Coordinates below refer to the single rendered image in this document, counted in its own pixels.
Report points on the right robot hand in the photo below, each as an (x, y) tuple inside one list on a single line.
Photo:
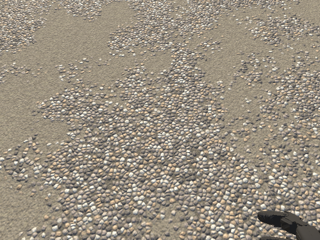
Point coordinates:
[(290, 223)]

